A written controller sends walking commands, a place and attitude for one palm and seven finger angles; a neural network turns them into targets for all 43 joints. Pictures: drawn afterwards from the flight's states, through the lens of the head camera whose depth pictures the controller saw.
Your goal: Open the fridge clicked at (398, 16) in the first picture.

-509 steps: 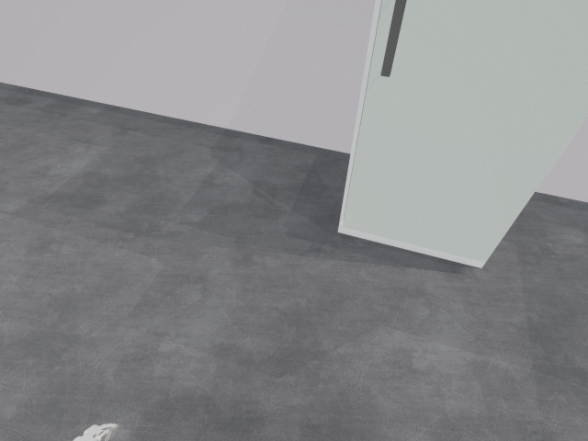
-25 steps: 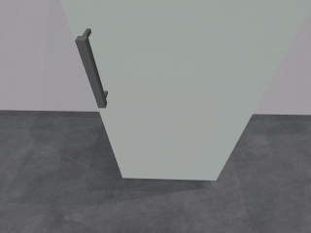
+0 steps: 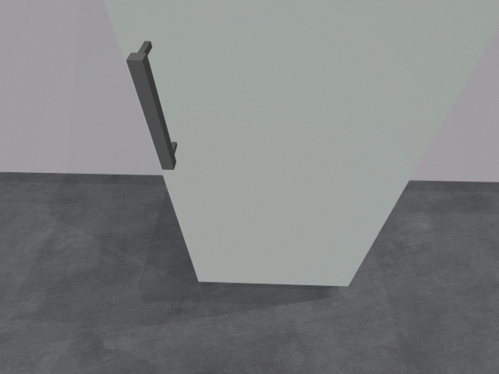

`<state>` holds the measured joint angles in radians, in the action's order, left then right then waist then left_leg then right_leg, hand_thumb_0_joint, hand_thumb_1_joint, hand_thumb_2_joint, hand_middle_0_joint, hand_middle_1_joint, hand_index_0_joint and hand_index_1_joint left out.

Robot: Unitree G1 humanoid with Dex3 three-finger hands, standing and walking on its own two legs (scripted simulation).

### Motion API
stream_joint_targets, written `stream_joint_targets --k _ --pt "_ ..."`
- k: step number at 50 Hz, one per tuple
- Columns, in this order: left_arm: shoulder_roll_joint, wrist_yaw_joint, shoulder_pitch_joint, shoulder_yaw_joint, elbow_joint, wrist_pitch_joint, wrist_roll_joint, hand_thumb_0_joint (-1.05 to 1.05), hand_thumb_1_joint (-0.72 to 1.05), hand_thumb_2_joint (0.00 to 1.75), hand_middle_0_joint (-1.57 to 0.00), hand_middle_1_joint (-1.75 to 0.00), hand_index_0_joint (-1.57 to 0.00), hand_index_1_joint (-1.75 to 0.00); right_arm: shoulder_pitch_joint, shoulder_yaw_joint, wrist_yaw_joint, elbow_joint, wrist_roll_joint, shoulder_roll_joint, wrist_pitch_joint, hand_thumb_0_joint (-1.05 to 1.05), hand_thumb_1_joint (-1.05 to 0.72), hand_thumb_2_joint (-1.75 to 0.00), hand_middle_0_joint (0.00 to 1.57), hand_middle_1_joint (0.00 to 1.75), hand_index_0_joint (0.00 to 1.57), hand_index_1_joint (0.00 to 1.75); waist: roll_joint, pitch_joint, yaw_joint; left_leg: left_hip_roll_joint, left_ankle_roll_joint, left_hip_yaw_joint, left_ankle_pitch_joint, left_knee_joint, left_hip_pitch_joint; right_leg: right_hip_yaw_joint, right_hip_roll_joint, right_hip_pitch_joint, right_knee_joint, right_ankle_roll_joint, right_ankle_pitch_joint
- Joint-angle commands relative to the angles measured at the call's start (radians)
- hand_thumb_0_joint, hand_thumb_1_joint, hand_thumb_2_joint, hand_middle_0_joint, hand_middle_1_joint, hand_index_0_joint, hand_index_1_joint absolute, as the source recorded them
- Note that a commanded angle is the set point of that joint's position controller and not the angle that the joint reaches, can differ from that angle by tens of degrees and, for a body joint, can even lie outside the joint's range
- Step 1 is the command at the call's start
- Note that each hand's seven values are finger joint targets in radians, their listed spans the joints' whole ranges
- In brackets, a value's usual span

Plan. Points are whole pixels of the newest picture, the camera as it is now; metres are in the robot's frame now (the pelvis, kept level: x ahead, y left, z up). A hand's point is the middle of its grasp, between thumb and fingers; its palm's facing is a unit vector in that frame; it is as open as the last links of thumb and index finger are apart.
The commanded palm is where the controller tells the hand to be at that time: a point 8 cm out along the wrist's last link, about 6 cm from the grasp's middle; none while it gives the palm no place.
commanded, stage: look again from close up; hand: left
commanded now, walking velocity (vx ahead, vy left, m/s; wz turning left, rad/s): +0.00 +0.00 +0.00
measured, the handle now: (158, 111) +0.51 +0.20 +0.15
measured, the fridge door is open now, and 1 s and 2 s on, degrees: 0 0 0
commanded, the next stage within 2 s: raise the hand to about handle height in 0.18 s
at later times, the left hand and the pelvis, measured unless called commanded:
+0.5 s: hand (136, 304) +0.21 +0.19 +0.03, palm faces +0.24 -0.97 -0.07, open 7.6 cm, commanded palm +0.11 +0.24 -0.03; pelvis +0.00 +0.00 -0.01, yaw +2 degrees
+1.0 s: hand (121, 311) +0.20 +0.20 +0.03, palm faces -0.10 -0.99 -0.10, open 10.4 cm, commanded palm +0.15 +0.28 +0.04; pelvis -0.01 +0.02 -0.05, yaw +3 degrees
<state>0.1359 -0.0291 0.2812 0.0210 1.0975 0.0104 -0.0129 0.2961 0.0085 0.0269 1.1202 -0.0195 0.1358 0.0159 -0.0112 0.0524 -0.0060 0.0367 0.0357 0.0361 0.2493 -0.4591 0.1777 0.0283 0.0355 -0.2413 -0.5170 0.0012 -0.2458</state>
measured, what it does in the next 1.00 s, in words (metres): lowers itself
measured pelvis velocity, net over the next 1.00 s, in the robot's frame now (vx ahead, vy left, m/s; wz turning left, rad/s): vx -0.01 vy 0.02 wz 0.05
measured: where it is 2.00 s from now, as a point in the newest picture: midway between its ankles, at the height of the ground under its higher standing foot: outside the picture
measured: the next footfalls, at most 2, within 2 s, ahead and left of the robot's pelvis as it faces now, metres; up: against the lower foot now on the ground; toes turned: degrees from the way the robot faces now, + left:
none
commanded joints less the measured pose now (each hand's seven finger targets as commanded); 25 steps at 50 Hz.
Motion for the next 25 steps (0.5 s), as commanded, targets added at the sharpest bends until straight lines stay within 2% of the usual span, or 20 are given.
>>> stream_joint_targets --k 1,5,7,13,14,15,16,17,18,19,20,21,22,23,24,25 --pt "0.113 -0.005 0.054 0.018 -0.03 0.017 -0.005 0.0 0.9 0.9 -0.2 -0.3 -0.2 -0.3 0.076 0.011 0.002 -0.023 0.002 0.072 0.007 0.0 -0.9 -0.9 0.2 0.3 0.2 0.3 0.01 0.035 0.007 0.052 -0.043 -0.041 -0.043 0.093 0.047 -0.081 0.065 -0.009 0.125 0.038 0.011" --pt "0.117 -0.004 0.054 0.02 -0.031 0.017 -0.003 0.0 0.9 0.9 -0.2 -0.3 -0.2 -0.3 0.067 0.011 0.002 -0.024 0.002 0.08 0.008 0.0 -0.9 -0.9 0.2 0.3 0.2 0.3 0.004 0.025 0.003 0.05 -0.043 -0.04 -0.047 0.089 0.047 -0.084 0.068 -0.003 0.126 0.038 0.015" --pt "0.118 -0.005 0.052 0.02 -0.029 0.019 -0.004 0.0 0.9 0.9 -0.2 -0.3 -0.2 -0.3 0.067 0.013 0.002 -0.024 0.002 0.08 0.008 0.0 -0.9 -0.9 0.2 0.3 0.2 0.3 0.025 0.023 0.004 0.049 -0.042 -0.039 -0.061 0.083 0.043 -0.084 0.07 0.001 0.126 0.038 0.036" --pt "0.124 -0.003 0.047 0.02 -0.03 0.017 -0.004 0.0 0.9 0.9 -0.2 -0.3 -0.2 -0.3 0.06 0.014 0.001 -0.023 0.001 0.082 0.005 0.0 -0.9 -0.9 0.2 0.3 0.2 0.3 0.015 0.033 0.003 0.048 -0.04 -0.033 -0.045 0.082 0.045 -0.088 0.071 -0.015 0.136 0.039 0.003" --pt "0.143 -0.041 0.159 0.013 0.016 0.034 -0.007 0.0 0.9 0.9 -0.2 -0.3 -0.2 -0.3 -0.062 0.025 -0.008 -0.087 0.012 0.133 0.014 0.0 -0.9 -0.9 0.2 0.3 0.2 0.3 0.127 -0.038 -0.05 0.071 -0.017 -0.001 -0.054 -0.134 0.073 -0.157 0.131 0.044 0.12 0.016 0.477" --pt "0.317 -0.028 -0.629 0.059 -1.587 0.269 0.227 0.0 0.88 0.89 -0.2 -0.32 -0.2 -0.32 -0.066 0.022 0.042 -0.446 0.062 0.293 0.182 0.0 -0.9 -0.9 0.2 0.3 0.2 0.3 -0.129 -0.535 0.09 -0.039 -0.063 -0.001 -0.151 0.025 -0.156 -0.075 0.046 0.164 0.04 0.017 0.305" --pt "0.42 -0.094 -0.439 0.197 -1.464 0.241 0.163 0.0 0.85 0.88 -0.2 -0.33 -0.2 -0.33 -0.157 -0.006 0.086 -0.38 0.067 0.175 0.261 0.0 -0.9 -0.9 0.2 0.3 0.2 0.3 -0.22 -0.409 0.021 -0.027 -0.06 0.053 -0.138 0.023 -0.15 -0.063 -0.01 0.115 0.017 0.019 0.158" --pt "0.196 -0.118 -0.148 0.067 -1.265 0.193 0.147 0.0 0.83 0.87 -0.21 -0.34 -0.21 -0.34 -0.113 0.013 0.086 -0.357 0.045 0.194 0.301 0.0 -0.9 -0.9 0.2 0.3 0.2 0.3 -0.19 -0.375 0.023 -0.022 -0.045 0.027 -0.074 0.04 -0.044 0.035 -0.008 0.1 -0.002 0.024 0.043" --pt "-0.03 -0.127 0.161 -0.069 -0.997 0.073 0.151 0.0 0.81 0.86 -0.21 -0.36 -0.21 -0.36 -0.125 0.008 0.073 -0.335 0.079 0.146 0.314 0.0 -0.9 -0.9 0.2 0.3 0.2 0.3 -0.082 -0.171 0.024 -0.009 -0.044 0.0 0.012 0.043 0.052 0.044 -0.013 -0.017 0.029 0.012 -0.014" --pt "-0.029 -0.104 0.041 -0.075 -1.213 0.078 0.206 0.0 0.78 0.85 -0.21 -0.37 -0.21 -0.37 -0.119 0.013 0.072 -0.407 0.091 0.191 0.332 0.0 -0.9 -0.9 0.2 0.3 0.2 0.3 -0.05 -0.09 0.038 -0.013 -0.044 -0.031 0.062 0.038 0.082 0.05 -0.004 -0.055 0.033 0.001 -0.059" --pt "0.019 -0.088 0.005 -0.051 -1.268 0.131 0.194 0.0 0.76 0.84 -0.21 -0.39 -0.21 -0.39 -0.128 0.029 0.076 -0.437 0.077 0.207 0.353 0.0 -0.9 -0.9 0.2 0.3 0.2 0.3 -0.001 -0.053 0.058 -0.023 -0.044 -0.021 0.104 0.0 0.101 0.046 -0.004 -0.117 0.05 -0.008 -0.139" --pt "0.038 -0.072 0.032 -0.022 -1.22 0.187 0.181 0.0 0.74 0.83 -0.21 -0.4 -0.21 -0.4 -0.133 0.041 0.073 -0.469 0.066 0.211 0.37 0.0 -0.9 -0.9 0.2 0.3 0.2 0.3 0.056 0.013 0.058 -0.043 -0.043 -0.019 0.118 -0.042 0.159 0.039 -0.001 -0.164 0.056 -0.007 -0.203" --pt "0.034 -0.043 0.15 0.019 -1.107 0.235 0.186 0.0 0.71 0.82 -0.21 -0.42 -0.21 -0.42 -0.117 0.055 0.061 -0.48 0.052 0.208 0.373 0.0 -0.9 -0.9 0.2 0.3 0.2 0.3 0.186 0.009 0.025 -0.047 -0.038 -0.016 0.114 -0.082 0.219 0.042 -0.009 -0.202 0.041 -0.008 -0.268" --pt "-0.007 0.01 0.294 0.021 -1.0 0.286 0.205 0.0 0.69 0.81 -0.22 -0.43 -0.22 -0.43 -0.137 0.061 0.046 -0.513 0.043 0.205 0.372 0.0 -0.9 -0.9 0.2 0.3 0.2 0.3 0.289 0.053 -0.009 -0.047 -0.033 -0.016 0.133 -0.124 0.295 0.044 -0.012 -0.255 0.012 -0.012 -0.318" --pt "-0.004 0.07 0.365 0.049 -0.938 0.352 0.223 0.0 0.67 0.8 -0.22 -0.45 -0.22 -0.45 -0.141 0.072 0.029 -0.535 0.034 0.21 0.363 0.0 -0.9 -0.9 0.2 0.3 0.2 0.3 0.369 0.051 -0.024 -0.049 -0.026 -0.016 0.14 -0.166 0.365 0.036 -0.011 -0.283 -0.02 -0.013 -0.343" --pt "0.015 0.136 0.422 0.076 -0.94 0.42 0.244 0.0 0.64 0.79 -0.22 -0.47 -0.22 -0.47 -0.157 0.083 0.011 -0.571 0.027 0.218 0.351 0.0 -0.9 -0.9 0.2 0.3 0.2 0.3 0.383 0.037 -0.042 -0.055 -0.02 -0.006 0.131 -0.204 0.399 0.018 -0.01 -0.272 -0.041 -0.01 -0.338"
